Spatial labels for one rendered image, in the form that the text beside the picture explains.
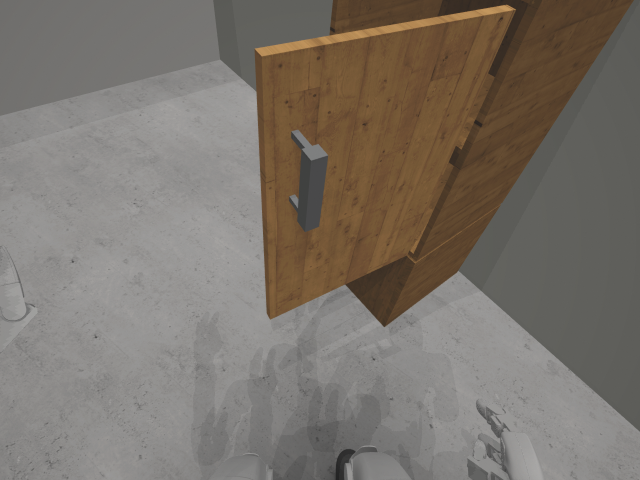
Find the robot right shin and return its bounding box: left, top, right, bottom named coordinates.
left=350, top=446, right=378, bottom=459

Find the right robot hand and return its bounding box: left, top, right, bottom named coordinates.
left=467, top=399, right=545, bottom=480

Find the cupboard door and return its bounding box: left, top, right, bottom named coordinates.
left=255, top=5, right=516, bottom=320

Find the left robot thigh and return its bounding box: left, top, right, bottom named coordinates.
left=209, top=455, right=273, bottom=480

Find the handle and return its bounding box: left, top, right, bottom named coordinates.
left=289, top=130, right=328, bottom=232

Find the left robot hand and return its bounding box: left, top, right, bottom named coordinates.
left=0, top=246, right=38, bottom=353

